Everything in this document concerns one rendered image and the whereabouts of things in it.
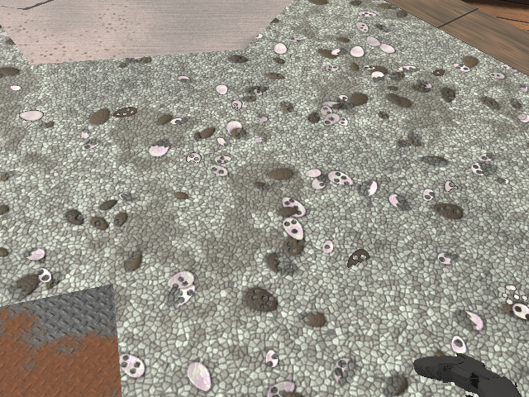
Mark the right robot hand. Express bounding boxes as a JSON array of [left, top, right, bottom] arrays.
[[413, 353, 522, 397]]

